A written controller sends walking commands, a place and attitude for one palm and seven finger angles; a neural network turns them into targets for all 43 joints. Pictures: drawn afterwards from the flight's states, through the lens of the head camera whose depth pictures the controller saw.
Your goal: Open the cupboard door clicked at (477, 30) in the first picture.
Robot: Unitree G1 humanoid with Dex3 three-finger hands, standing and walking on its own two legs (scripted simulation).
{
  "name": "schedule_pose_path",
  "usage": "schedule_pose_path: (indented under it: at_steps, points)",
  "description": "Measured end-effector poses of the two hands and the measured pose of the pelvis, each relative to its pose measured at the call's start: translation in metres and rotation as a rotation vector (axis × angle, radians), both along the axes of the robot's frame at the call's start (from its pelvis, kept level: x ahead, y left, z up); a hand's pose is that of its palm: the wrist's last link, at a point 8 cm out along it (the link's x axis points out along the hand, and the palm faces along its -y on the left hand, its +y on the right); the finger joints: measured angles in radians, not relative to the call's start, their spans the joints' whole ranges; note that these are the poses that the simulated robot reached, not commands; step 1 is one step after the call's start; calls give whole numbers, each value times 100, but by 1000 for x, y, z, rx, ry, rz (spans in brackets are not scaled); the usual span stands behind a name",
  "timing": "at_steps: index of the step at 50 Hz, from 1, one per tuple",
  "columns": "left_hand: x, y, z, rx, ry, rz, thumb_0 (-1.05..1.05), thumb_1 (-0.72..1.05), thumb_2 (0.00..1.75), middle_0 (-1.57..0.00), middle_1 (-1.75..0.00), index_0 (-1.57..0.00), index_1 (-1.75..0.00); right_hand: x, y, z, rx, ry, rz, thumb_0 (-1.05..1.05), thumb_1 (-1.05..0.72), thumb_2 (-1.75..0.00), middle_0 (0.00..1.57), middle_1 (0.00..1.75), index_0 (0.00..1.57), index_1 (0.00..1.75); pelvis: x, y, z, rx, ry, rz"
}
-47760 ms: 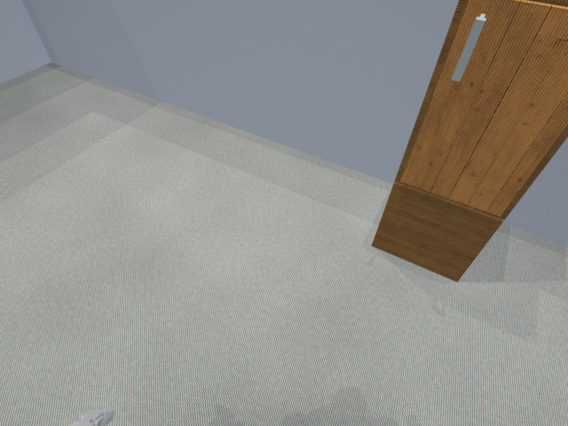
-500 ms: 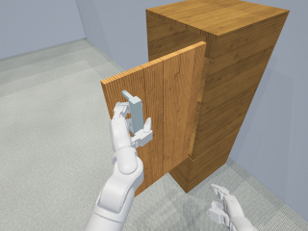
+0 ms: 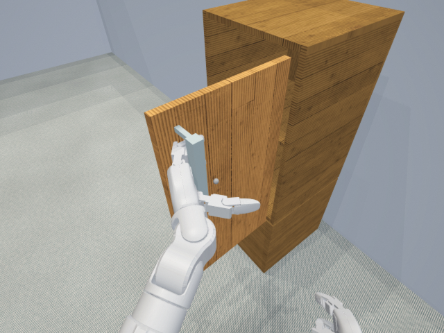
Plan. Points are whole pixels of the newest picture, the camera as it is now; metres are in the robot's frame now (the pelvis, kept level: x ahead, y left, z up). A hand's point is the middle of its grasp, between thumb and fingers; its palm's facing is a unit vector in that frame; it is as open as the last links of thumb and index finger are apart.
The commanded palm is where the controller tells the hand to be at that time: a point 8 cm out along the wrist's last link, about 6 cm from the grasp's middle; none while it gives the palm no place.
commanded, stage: open thumb and fingers to let go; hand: left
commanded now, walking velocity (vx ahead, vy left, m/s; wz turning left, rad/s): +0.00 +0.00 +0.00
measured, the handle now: (191, 164) +0.37 +0.09 +0.15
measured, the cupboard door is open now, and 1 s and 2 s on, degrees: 93 97 97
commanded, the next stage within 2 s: slide the hand sideways off the handle in 0.10 s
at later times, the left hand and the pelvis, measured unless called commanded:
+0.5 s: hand (213, 197) +0.29 +0.04 +0.15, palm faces -0.16 -0.99 +0.02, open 16.3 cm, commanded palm +0.26 +0.08 +0.14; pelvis -0.01 +0.02 +0.00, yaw +0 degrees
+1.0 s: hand (186, 222) +0.24 +0.07 +0.14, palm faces -0.09 -1.00 -0.01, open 16.3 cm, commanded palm +0.21 +0.13 +0.14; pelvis +0.00 +0.01 +0.00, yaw -2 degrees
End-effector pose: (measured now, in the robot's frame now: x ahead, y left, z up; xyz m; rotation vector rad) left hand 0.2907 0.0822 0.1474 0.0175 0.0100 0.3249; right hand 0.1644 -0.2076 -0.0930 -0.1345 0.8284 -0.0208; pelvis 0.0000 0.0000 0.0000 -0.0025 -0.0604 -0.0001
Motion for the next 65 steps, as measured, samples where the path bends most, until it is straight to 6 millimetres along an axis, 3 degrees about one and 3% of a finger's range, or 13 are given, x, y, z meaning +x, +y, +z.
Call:
schedule_pose_path:
  at_steps: [12,19,23,27,38,47,55,65]
  points:
    - [-2,4,0,12,-4,-31,-1,-50,30,-37,-58,-33,-62,19,17,10,3,-40,50,1,-91,-90,20,30,20,30,-3,5,0,-3,-4,11]
    - [-7,17,-3,99,-58,-414,-1,-50,30,-27,-42,-19,-44,13,23,14,-2,-60,35,1,-91,-90,20,30,20,30,-8,10,0,4,-15,20]
    - [-9,15,-2,10,-41,-496,-1,-50,30,-21,-36,-15,-37,7,25,15,5,-89,9,1,-91,-90,20,30,20,30,-11,16,1,0,-21,12]
    - [-13,12,-3,-51,-44,-462,-1,-51,30,-17,-33,-15,-33,0,27,19,12,-104,0,1,-91,-90,20,30,20,30,-11,18,2,1,-20,-3]
    - [-43,15,-3,-5,-80,-453,-1,-50,30,-14,-30,-14,-30,-5,19,26,15,-103,-25,1,-90,-90,20,30,20,30,-8,17,3,-2,-26,-36]
    - [-61,43,-4,-13,-61,-404,-1,-50,30,-15,-30,-15,-30,14,14,37,-13,-139,-11,1,-90,-90,20,30,20,30,-2,12,4,-2,-25,-30]
    - [-69,53,-5,-11,-50,-413,-1,-50,30,-17,-31,-16,-30,35,14,44,-5,-196,7,1,-90,-90,20,30,20,30,5,9,4,3,-10,-26]
    - [-89,69,-8,6,-34,-372,-1,-50,30,-17,-30,-16,-30,41,9,40,7,-218,16,1,-90,-90,20,30,20,30,14,2,1,10,4,-21]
